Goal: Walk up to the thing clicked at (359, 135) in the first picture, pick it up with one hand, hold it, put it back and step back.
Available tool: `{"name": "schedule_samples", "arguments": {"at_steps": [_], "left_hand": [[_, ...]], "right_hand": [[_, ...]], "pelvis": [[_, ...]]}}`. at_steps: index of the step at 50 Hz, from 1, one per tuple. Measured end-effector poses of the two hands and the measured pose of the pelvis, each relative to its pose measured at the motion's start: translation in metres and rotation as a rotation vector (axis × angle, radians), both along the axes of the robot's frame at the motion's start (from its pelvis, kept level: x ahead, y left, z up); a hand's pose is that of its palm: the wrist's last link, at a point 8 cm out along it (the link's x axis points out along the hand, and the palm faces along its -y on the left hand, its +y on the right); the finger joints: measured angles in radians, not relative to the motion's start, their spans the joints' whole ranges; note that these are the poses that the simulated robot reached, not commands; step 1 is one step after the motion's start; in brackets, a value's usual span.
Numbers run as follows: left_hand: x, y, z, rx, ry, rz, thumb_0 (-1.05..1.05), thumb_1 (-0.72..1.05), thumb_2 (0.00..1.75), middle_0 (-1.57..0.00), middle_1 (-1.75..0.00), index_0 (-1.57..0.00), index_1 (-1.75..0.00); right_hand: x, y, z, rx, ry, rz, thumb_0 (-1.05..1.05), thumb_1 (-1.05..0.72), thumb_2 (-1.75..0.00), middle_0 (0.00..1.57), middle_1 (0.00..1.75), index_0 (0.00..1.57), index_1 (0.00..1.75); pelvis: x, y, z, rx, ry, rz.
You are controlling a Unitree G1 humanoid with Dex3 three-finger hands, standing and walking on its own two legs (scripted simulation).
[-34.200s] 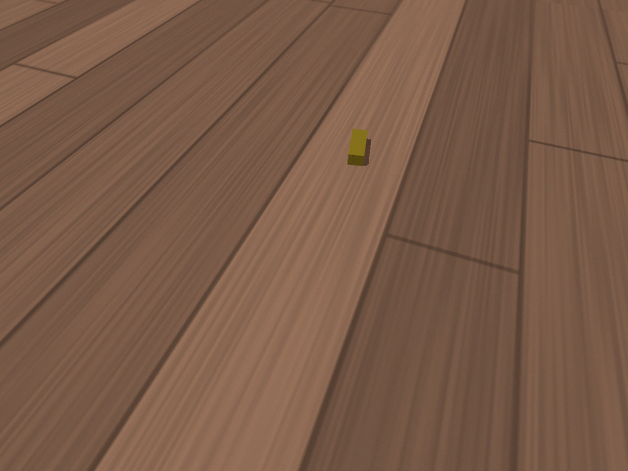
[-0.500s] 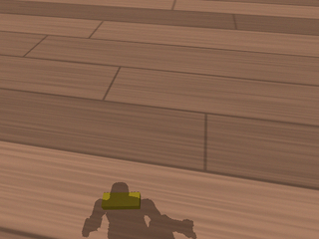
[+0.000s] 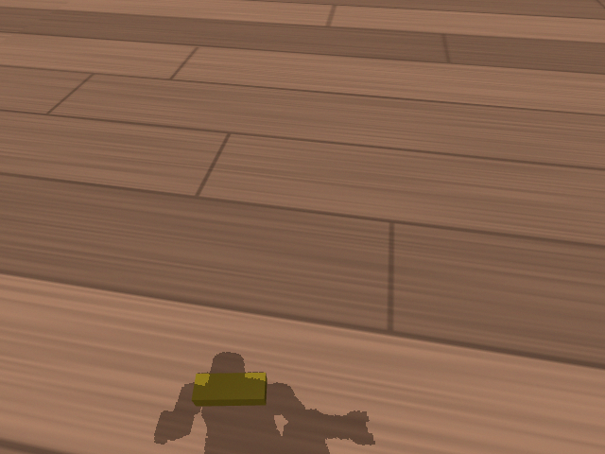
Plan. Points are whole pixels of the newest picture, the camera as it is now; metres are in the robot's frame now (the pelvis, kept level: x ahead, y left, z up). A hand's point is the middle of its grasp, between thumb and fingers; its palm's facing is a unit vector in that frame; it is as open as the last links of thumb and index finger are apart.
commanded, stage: stand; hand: left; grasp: from above
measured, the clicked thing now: (230, 389) +0.44 +0.24 -0.75
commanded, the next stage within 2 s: step back in 0.52 s
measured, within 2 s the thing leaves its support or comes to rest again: neither
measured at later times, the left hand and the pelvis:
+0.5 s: hand out of the picture +0.06 +0.24 -0.16, palm faces -0.01 -0.94 -0.34, open 7.4 cm; pelvis +0.00 -0.01 +0.00, yaw +0 degrees
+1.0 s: hand out of the picture +0.09 +0.30 -0.18, palm faces -0.03 -0.94 -0.34, open 7.4 cm; pelvis -0.06 +0.05 -0.01, yaw +0 degrees
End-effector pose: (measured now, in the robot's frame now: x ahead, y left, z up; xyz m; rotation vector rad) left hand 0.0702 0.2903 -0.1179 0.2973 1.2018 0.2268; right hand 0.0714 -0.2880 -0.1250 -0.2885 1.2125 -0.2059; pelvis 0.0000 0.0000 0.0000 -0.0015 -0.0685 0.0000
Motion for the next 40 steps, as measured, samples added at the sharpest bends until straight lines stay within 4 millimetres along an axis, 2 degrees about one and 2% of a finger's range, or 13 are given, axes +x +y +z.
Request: {"name": "schedule_samples", "arguments": {"at_steps": [16,27,34,40], "left_hand": [[-0.021,-0.001,-0.004,-0.005,0.052,-0.003,0.01,0.9,0.9,-0.2,-0.3,-0.2,-0.3],[-0.015,-0.003,-0.002,-0.004,0.046,-0.003,0.01,0.9,0.9,-0.2,-0.3,-0.2,-0.3],[-0.009,0.017,-0.007,0.028,0.031,0.003,0.0,0.9,0.9,-0.2,-0.3,-0.2,-0.3],[0.012,0.047,-0.021,0.03,-0.021,-0.037,0.01,0.9,0.9,-0.2,-0.3,-0.2,-0.3]], "right_hand": [[-0.019,-0.005,-0.001,0.002,0.047,-0.008,0.01,-0.9,-0.89,0.2,0.3,0.2,0.3],[-0.018,-0.008,-0.003,0.006,0.059,-0.006,0.01,-0.9,-0.89,0.2,0.3,0.2,0.3],[-0.015,-0.016,-0.006,-0.031,0.051,-0.007,0.0,-0.9,-0.89,0.2,0.3,0.2,0.3],[-0.035,-0.006,-0.003,-0.092,0.077,-0.011,0.0,-0.9,-0.89,0.2,0.3,0.2,0.3]], "pelvis": [[-0.005,-0.003,0.0,0.0,0.007,0.002],[-0.003,-0.006,0.0,0.001,0.018,0.004],[-0.022,0.004,-0.01,-0.015,0.025,0.009],[-0.029,0.03,-0.023,-0.019,0.052,0.022]]}}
